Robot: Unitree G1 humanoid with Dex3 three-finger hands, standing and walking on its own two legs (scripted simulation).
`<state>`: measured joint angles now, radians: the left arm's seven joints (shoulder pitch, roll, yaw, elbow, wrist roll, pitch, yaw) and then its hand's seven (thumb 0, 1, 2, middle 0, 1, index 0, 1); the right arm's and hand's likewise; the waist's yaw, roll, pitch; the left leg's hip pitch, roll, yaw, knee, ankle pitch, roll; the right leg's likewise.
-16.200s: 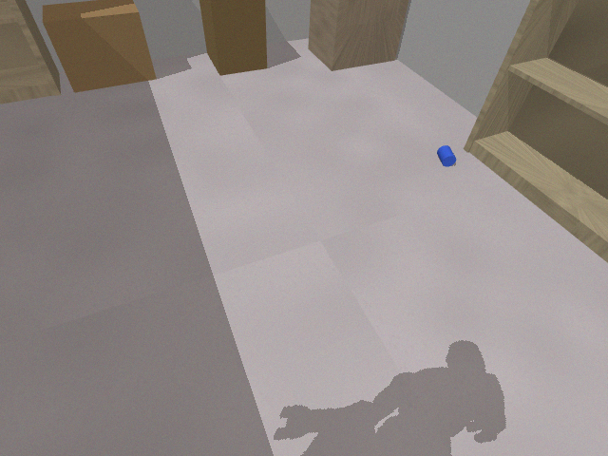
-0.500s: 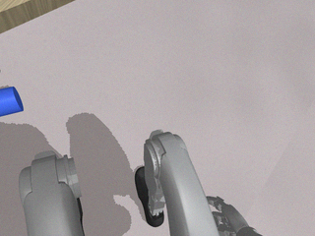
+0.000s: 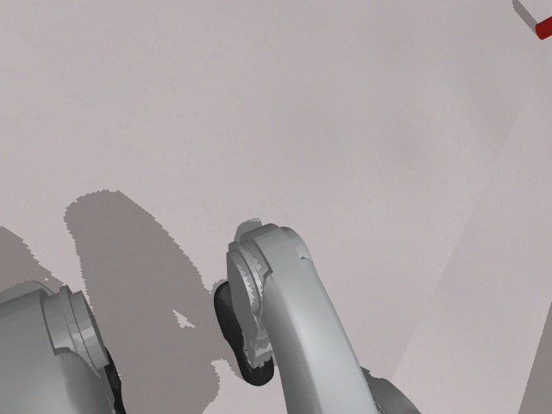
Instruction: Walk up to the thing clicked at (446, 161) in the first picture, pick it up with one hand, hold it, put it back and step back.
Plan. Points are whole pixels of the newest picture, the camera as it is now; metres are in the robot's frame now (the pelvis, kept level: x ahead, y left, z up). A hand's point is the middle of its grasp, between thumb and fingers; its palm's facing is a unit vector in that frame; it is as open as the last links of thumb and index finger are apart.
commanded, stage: rest palm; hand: left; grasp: from above
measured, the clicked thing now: out of the picture +0.45 +0.34 -0.27
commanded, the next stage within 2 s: close in 0.80 s
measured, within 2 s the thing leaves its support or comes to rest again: neither
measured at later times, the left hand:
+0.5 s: hand out of the picture +0.44 +0.33 -0.24, palm faces -0.42 -0.17 -0.89, open 14.1 cm
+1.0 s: hand out of the picture +0.43 +0.33 -0.25, palm faces -0.44 -0.19 -0.88, open 13.8 cm
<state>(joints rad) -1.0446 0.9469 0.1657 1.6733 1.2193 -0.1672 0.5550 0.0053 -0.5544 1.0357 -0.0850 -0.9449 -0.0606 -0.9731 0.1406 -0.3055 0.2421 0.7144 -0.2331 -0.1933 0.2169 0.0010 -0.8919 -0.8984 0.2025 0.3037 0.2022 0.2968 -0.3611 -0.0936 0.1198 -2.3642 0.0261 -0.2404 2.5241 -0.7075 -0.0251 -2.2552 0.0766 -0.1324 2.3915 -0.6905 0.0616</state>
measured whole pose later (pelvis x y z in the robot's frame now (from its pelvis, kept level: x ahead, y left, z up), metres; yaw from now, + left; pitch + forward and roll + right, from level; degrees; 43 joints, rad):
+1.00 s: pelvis +0.00 +0.00 +0.00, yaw -2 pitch +27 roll -14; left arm -1.04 1.03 0.14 1.74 1.22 -0.21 0.60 0.00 -0.47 1.00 -0.14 -0.96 -0.12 -0.98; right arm 0.10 -0.34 0.30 0.70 -0.26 -0.26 0.26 0.00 -0.90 -0.90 0.20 0.30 0.20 0.30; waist -0.37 -0.15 0.19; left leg -2.34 0.02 -0.28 2.55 -0.71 -0.03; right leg -2.21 0.09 -0.17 2.38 -0.68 0.07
